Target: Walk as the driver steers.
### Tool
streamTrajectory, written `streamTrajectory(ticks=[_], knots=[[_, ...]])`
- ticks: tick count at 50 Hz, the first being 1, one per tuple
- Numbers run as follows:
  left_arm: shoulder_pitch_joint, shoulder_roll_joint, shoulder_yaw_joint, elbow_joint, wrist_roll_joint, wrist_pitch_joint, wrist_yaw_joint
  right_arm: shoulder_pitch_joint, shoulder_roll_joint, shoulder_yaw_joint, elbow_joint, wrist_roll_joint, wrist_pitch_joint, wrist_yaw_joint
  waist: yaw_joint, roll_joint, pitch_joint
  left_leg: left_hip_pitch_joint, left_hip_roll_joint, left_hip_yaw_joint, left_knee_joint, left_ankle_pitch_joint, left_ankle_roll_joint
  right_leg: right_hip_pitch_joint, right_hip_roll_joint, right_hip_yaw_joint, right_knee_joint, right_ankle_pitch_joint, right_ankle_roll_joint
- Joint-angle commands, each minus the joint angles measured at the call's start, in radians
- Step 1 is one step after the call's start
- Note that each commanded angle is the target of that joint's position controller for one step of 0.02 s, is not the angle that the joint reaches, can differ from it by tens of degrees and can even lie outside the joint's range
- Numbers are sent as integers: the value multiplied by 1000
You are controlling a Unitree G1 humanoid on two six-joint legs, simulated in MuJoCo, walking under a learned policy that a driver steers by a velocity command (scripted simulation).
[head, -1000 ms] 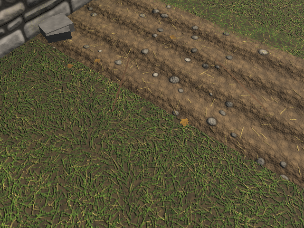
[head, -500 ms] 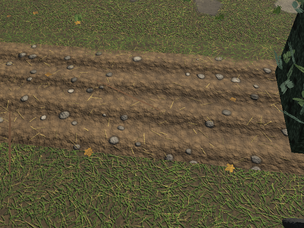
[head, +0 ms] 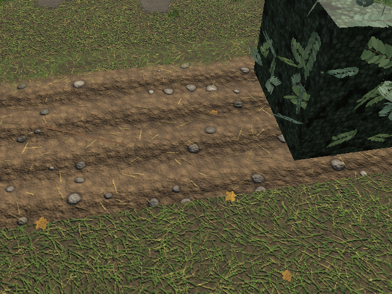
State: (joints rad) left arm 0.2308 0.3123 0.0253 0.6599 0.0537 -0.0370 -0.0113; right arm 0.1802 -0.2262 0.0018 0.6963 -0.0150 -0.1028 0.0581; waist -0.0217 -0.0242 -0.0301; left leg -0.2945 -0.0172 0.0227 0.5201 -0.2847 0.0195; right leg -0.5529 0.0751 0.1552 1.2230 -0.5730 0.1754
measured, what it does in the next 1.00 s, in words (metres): steps on the spot, turning left: right foot, then right foot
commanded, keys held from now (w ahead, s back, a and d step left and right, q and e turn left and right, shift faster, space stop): shift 0.14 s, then q+shift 0.80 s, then shift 0.06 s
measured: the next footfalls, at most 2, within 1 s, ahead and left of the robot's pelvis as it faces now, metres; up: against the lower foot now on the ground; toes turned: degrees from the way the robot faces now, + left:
right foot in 0.12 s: -0.02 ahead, -0.15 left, +0.00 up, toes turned -1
right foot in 0.94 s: +0.09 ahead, -0.07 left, +0.00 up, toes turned +40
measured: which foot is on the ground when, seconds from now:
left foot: down 0.00-0.96, up 0.98-1.00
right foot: up 0.00-0.10, down 0.12-0.48, up 0.50-0.92, down 0.94-1.00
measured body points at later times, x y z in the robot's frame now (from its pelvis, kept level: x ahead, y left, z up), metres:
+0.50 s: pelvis -0.02 +0.01 +0.00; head +0.00 +0.03 +0.45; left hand +0.07 +0.33 -0.08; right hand +0.20 -0.23 -0.07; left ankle -0.02 +0.10 -0.74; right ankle -0.06 -0.15 -0.73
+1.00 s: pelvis +0.01 +0.00 +0.00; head +0.02 +0.02 +0.45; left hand -0.05 +0.30 -0.09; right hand +0.29 -0.12 -0.08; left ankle -0.03 +0.10 -0.72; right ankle +0.05 -0.09 -0.73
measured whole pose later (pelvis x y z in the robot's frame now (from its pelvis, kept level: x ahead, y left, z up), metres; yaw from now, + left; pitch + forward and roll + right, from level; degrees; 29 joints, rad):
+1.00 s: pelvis +0.01 +0.00 +0.00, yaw +38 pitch +3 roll -2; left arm 0.25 0.32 0.00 0.64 0.02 -0.08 0.03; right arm 0.25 -0.31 -0.04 0.60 -0.05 -0.07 0.08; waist 0.01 0.03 0.00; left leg -0.41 -0.18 -0.31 0.71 -0.39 0.01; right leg -0.22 0.08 0.02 0.43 -0.25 -0.06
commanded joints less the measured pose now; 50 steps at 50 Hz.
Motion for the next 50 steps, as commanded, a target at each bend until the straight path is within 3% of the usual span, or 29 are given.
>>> streamTrajectory(ticks=[1, 3, 4, 5, 6, 7, 8, 10, 12, 13, 16, 19, 21, 23, 24, 25, 26, 27, 29, 31, 33, 35, 38, 44, 46, 47, 48, 49, 50], knots=[[123, 28, 7, -17, -8, -13, -20, -272, -98, -7, -153, 14, -38, 6, 126, 67, -60, -47, 185, -111, -121, 647, 154, 156, -114, -110, -64, 93, 34], [112, -35, -11, 12, -20, 3, -78, -149, -106, 4, -85, 37, -34, 27, 75, 72, -32, 50, 140, -79, -37, 532, 77, 213, -139, -145, -445, 111, 58], [146, -37, -9, 33, -44, 6, -96, -130, -122, 2, -61, 54, -17, 54, 99, 69, -17, 31, 138, -91, 6, 502, 55, 312, -134, -165, -599, 324, 40], [150, 0, 4, 39, -58, 2, -93, -105, -158, -15, -40, 47, -3, 75, 92, 116, -8, 22, 138, -118, 21, 456, 43, 358, -116, -171, -646, 429, 13], [154, 60, 21, 26, -61, -5, -75, -106, -142, -17, -39, 42, 7, 87, 90, 131, -42, 57, 156, -154, 21, 391, 28, 365, -116, -157, -665, 506, -24], [70, 143, 34, -20, -59, -17, -58, -80, -127, -21, -63, 47, 12, 78, 30, 75, -47, 109, 127, -132, 24, 235, 5, 287, -126, -131, -712, 563, -97], [-22, 169, 37, -42, -44, -27, -53, -24, -140, -29, -52, 25, 12, 60, -29, 28, -15, 94, 82, -78, 14, 121, -4, 236, -131, -140, -718, 458, -166], [-59, 121, 30, -46, -57, -24, -44, -160, -156, -38, -107, 5, 2, 38, 10, 33, 29, 108, 34, -17, 41, 4, -26, 118, -145, -102, -806, 159, -209], [-88, 190, 60, -95, -58, -31, -1, -223, -205, -69, -150, -10, -16, -3, 33, 8, 23, -15, 32, -55, 67, 109, 35, 227, -178, -64, -800, 234, -266], [-40, 188, 62, -96, -57, -38, 12, -203, -200, -74, -152, -7, -22, -17, 53, -33, -7, -65, 22, -55, 96, 149, 48, 315, -235, -17, -821, 295, -325], [93, 159, 54, -77, -60, -45, 51, -130, -139, -67, -138, -24, -34, -28, 82, -122, 32, -176, 4, 0, 229, -25, 37, 451, -446, 96, -910, 495, -479], [10, 174, 59, -92, -26, -56, 90, -112, -145, -74, -128, -31, -29, -9, 66, -112, 90, -154, 67, 3, 200, -161, 34, 459, -474, -11, -973, 465, -397], [-87, 202, 62, -112, -17, -52, 91, -91, -151, -81, -111, -15, -26, 26, 50, -102, 71, -35, 22, 69, 33, 37, 26, 451, -416, -128, -939, 430, -332], [-56, 193, 60, -103, -3, -35, 77, -45, -192, -108, -98, -11, -36, 46, 57, -43, 29, 113, -22, 55, -96, 244, 75, 430, -368, -218, -815, 343, -272], [6, 125, 43, -102, 4, -27, 65, 1, -263, -134, -104, -19, -44, 30, 67, 77, -36, 237, 52, -88, -133, 554, 156, 375, -274, -305, -648, 203, -196], [-38, 63, 18, -196, 2, -35, 61, 125, -392, -163, -118, -10, -47, 18, 18, 269, -157, 481, 299, -567, -227, 634, 396, 152, -87, -303, -403, -100, -96], [-115, 90, 23, -184, -15, -45, 52, 215, -331, -155, -81, -35, -60, 5, -60, 168, -66, 526, 334, -624, -249, 457, 394, -59, -73, -88, -289, -150, -106], [-170, 93, 23, -170, -17, -49, 61, 226, -284, -143, -60, -42, -68, 3, -71, 127, 3, 474, 307, -541, -242, 431, 353, -122, -94, -42, -160, -123, -118], [-130, 130, 33, -139, 22, -55, 72, 182, -208, -107, -65, -35, -57, 2, -5, 81, -22, 363, 281, -473, -229, 545, 328, -78, -112, -17, -67, -51, -140], [-94, 115, 20, -137, 31, -44, 75, 62, -210, -91, -117, -26, -33, -4, 74, 63, 3, 157, 208, -410, -288, 453, 284, 51, -122, -35, -158, 60, -135], [-62, 101, 9, -131, 29, -29, 66, 42, -240, -97, -151, -37, -26, -12, 78, 86, -10, 99, 164, -413, -301, 343, 269, 109, -100, -59, -238, 132, -110], [-44, 92, -2, -119, 9, -17, 59, 57, -254, -102, -168, -43, -36, -9, 62, 97, -4, 64, 142, -432, -294, 270, 265, 140, -82, -71, -314, 171, -87], [-26, 77, -14, -112, 11, -8, 49, 76, -243, -97, -193, -50, -25, -3, 28, 112, -11, -3, 114, -466, -231, 218, 253, 206, -58, -106, -367, 197, -84], [-42, 76, -13, -104, -27, -34, 62, 112, -233, -96, -188, -24, 0, 10, -17, 126, -52, 143, 150, -686, -98, 338, 276, 166, -20, -79, -607, 214, -111], [-16, 92, -5, -92, -45, -44, 56, 88, -226, -90, -179, -15, 11, 17, 8, 100, -51, 75, 120, -693, -63, 290, 250, 282, -23, -84, -802, 372, -164], [-5, 120, 8, -91, -53, -51, 51, 101, -209, -76, -161, -16, 16, 22, 15, 88, -61, -24, 83, -669, -38, 222, 207, 420, -69, -59, -857, 546, -240], [48, 167, 26, -89, -58, -63, 49, 133, -162, -54, -149, -19, 22, 23, 23, 15, -105, -167, 25, -584, 56, 43, 130, 610, -203, 41, -863, 867, -381], [30, 240, 45, -105, -42, -76, 44, 194, -95, -35, -171, -42, 17, 19, -23, -185, -168, -377, -131, -334, 317, -316, -20, 773, -506, 329, -897, 1242, -677], [15, 212, 52, -116, 1, -75, 43, 150, -225, -77, -154, -61, 19, 11, 39, -26, -70, -447, -77, -245, 552, -385, -84, 673, -558, 336, -959, 1143, -671]])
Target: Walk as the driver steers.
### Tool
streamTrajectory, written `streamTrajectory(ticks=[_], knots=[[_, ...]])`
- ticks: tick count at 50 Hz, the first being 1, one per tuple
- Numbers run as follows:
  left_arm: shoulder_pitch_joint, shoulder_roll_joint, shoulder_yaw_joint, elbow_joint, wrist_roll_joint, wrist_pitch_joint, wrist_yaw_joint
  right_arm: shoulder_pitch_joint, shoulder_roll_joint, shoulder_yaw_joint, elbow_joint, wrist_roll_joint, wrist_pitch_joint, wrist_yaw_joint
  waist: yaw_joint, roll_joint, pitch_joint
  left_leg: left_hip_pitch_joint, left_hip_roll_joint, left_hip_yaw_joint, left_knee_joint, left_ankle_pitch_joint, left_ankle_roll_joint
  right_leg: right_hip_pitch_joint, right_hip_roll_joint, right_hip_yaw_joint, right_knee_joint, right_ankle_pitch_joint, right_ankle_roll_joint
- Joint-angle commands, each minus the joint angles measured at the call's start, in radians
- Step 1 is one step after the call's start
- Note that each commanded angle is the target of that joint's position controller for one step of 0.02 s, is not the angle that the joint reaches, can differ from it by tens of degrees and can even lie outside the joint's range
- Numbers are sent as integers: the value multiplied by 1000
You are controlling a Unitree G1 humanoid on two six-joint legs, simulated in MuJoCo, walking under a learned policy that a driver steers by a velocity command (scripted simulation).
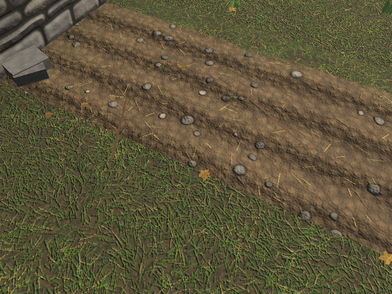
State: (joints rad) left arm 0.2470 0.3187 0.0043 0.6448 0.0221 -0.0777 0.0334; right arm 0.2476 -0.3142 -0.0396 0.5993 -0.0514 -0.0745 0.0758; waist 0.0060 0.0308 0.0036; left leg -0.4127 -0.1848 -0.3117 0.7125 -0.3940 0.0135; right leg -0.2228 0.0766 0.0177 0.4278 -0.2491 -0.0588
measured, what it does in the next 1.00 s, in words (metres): walks backwards, turning right: left foot, then right foot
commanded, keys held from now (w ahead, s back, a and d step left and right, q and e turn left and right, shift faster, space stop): shift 0.28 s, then e+shift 0.46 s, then w+e+shift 0.26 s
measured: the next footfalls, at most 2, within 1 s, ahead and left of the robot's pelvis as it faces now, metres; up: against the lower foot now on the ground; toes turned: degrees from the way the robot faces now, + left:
left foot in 0.32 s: +0.02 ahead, +0.12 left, +0.00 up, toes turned +5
right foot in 0.84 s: -0.12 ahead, -0.14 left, +0.00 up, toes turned -20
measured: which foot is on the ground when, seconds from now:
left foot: up 0.00-0.30, down 0.32-0.86, up 0.88-1.00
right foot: down 0.00-0.32, up 0.34-0.82, down 0.84-1.00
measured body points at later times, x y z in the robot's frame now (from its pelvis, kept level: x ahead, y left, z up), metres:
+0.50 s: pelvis -0.05 +0.03 +0.01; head -0.02 +0.05 +0.45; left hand +0.02 +0.30 -0.13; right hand +0.12 -0.21 -0.08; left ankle -0.02 +0.12 -0.74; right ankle -0.10 -0.10 -0.66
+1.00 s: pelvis -0.08 -0.08 +0.00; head -0.07 -0.10 +0.45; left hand +0.08 +0.15 -0.11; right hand -0.05 -0.37 -0.11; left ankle +0.02 +0.08 -0.68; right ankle -0.15 -0.13 -0.74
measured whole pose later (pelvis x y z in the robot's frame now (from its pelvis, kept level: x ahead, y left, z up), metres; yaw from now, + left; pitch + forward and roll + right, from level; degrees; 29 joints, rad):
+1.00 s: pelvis -0.08 -0.08 +0.00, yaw -25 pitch -1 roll +2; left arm 0.37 0.26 0.06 0.76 0.03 -0.10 -0.06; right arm 0.20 -0.28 -0.03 0.72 -0.05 -0.07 0.00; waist 0.03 0.01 0.05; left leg -0.47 0.07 -0.02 0.93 -0.31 -0.04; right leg -0.12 0.06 0.06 0.46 -0.32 -0.08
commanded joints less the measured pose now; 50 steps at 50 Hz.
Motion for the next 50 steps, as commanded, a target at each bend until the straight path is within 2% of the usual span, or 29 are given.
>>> streamTrajectory(ticks=[1, 2, 3, 4, 6, 9, 14, 15, 16, 17, 18, 19, 22, 23, 25, 27, 29, 31, 34, 37, 40, 42, 43, 44, 45, 46, 48, 49, 50], knots=[[-59, 156, 64, -107, 17, -36, -10, 62, -176, -53, -31, -26, 0, -27, -10, -33, -72, -271, 139, 129, 470, -210, -101, 236, -476, 347, -186, 693, -345], [-153, 91, 43, -127, 4, -34, -22, 53, -174, -55, -22, -32, 6, -49, -48, -51, -50, -240, 153, 167, 536, -158, -122, 156, -387, 239, -191, 641, -272], [-102, 60, 34, -67, -37, 39, -17, -37, -170, -68, -20, 64, 88, -64, -39, 73, -39, -213, 135, 206, 488, -18, -71, 167, -359, 155, -75, 940, -186], [-60, 92, 35, -57, -31, 77, -11, 15, -120, -46, -10, 79, 126, -61, -39, -27, -57, -187, 109, 224, 473, 6, -64, 168, -306, 82, -55, 990, -148], [-5, 105, 41, -32, -10, 104, -13, 3, -69, -26, -2, 86, 154, -54, -7, -131, -41, -175, 117, 258, 384, 16, -57, 171, -269, 34, -41, 897, -126], [9, 106, 44, -12, -4, 109, -23, -73, -41, -11, -16, 70, 165, -59, 21, -185, -42, -82, 140, 276, 193, 3, -40, 144, -290, 35, -44, 718, -142], [-49, 124, 52, -5, -13, 125, -35, -52, -42, -10, 18, 60, 168, -75, -15, -215, -32, 186, 114, 364, -186, 76, -6, 22, -283, 60, -4, 368, -118], [-29, 89, 40, 11, -21, 127, -32, -52, -30, 0, 29, 46, 163, -82, -21, -175, -25, 297, 132, 325, -356, 189, 7, -43, -251, 63, 11, 262, -70], [5, 22, 20, 14, -18, 122, -39, -34, -56, 4, 32, 27, 151, -92, -7, -43, -62, 443, 301, 121, -433, 293, 30, -138, -193, 36, 83, 96, -2], [58, -38, 1, 5, -25, 125, -41, -85, -116, 2, 14, 33, 138, -102, 39, 120, -47, 339, 475, -10, -429, 515, 111, -145, -84, -20, 112, -188, 38], [29, 10, 12, 17, -23, 137, -36, -77, -135, -14, 32, 45, 128, -108, -10, 166, -41, 190, 490, 13, -416, 477, 177, -44, -85, 4, 206, -283, 45], [1, 54, 29, 12, -32, 141, -40, -99, -124, -12, 39, 40, 122, -111, -6, 151, -11, 191, 464, 46, -419, 454, 190, -80, -60, -3, 304, -265, 41], [14, 100, 69, 31, -30, 141, -45, -88, -107, -17, 51, 46, 129, -134, -10, 109, -17, 274, 461, 129, -405, 589, 214, -225, -54, 20, 580, -254, 47], [98, 97, 61, 35, 48, 52, -37, -52, -71, -27, 10, 5, 55, -112, -36, 154, 17, 207, 570, 65, -543, 261, 300, -240, -91, 75, 777, -276, 64], [54, 52, 60, 33, 42, -4, -27, -150, -19, -10, -5, 7, -17, -129, 14, 51, 35, 179, 513, 127, -587, 85, 244, -258, -100, 63, 836, -187, 75], [27, 26, 56, 15, 22, 5, -47, -209, -22, -15, -34, 4, -31, -153, 8, 29, 4, 261, 458, 243, -588, 117, 206, -253, -118, 13, 694, -114, 100], [12, 5, 51, -10, 19, 37, -84, -126, -67, -42, -27, 13, -26, -175, -45, 52, -21, 369, 454, 306, -583, 147, 201, -241, -150, -37, 509, -144, 132], [-14, 6, 51, -37, 30, 61, -113, -15, -110, -69, -6, 11, -22, -176, -91, 50, -20, 449, 509, 293, -583, 155, 229, -241, -175, -50, 369, -190, 132], [4, 36, 65, -39, 43, 60, -127, -26, -118, -82, -26, -2, -26, -162, -69, 68, -17, 413, 548, 300, -596, 149, 238, -158, -177, -65, 266, -190, 73], [12, 52, 81, -32, 25, 43, -143, -97, -115, -79, -58, -28, -24, -157, -34, 78, -25, 393, 567, 340, -585, 142, 208, -93, -165, -71, 182, -90, 23], [108, 62, 101, 22, 19, 9, -150, -86, -89, -51, -23, -22, -6, -145, 10, 103, 12, 304, 598, 351, -589, -188, 132, 21, -137, -88, 127, -23, -48], [192, 76, 117, 74, 25, -33, -150, -103, -69, -30, 12, -26, 5, -141, 47, 45, 18, 212, 557, 415, -442, -238, 105, 159, -102, -86, 21, 15, -88], [224, 89, 127, 91, 43, -60, -139, -100, -33, -13, 29, -33, 3, -142, 63, -39, 22, 138, 493, 465, -263, -207, 81, 223, -109, -26, -49, -25, -113], [262, 138, 135, 92, 62, -93, -102, -114, 61, 18, 16, -64, -6, -140, 68, -161, 12, -70, 364, 505, 93, -122, -8, 312, -265, 281, -77, -107, -222], [181, 159, 120, 43, 57, -118, -88, -183, 63, 33, -27, -24, -38, -110, 89, -207, 78, -344, 245, 315, 168, -91, -30, 268, -389, 668, -240, -458, -286], [120, 117, 112, 49, 60, -121, -83, -210, 18, 19, -8, 2, -43, -92, 74, -223, 135, -443, 243, 225, 273, -50, -25, 259, -364, 588, -230, -444, -222], [150, 73, 84, 61, 38, -103, -97, -198, -66, -8, 21, -22, -57, -92, 62, -158, 73, -428, 235, 229, 381, 2, -28, 257, -301, 483, -185, -355, -191], [127, 235, 145, 36, -53, 24, -73, -297, -210, -71, -26, 36, -15, -63, 70, 92, 78, -367, 260, 284, 201, 138, -67, 177, -284, 465, -254, -230, -192], [119, 247, 144, 38, -50, 73, -64, -282, -152, -56, -17, 38, 15, -42, 54, -14, 85, -326, 235, 304, 153, 168, -84, 173, -250, 453, -266, -189, -188]])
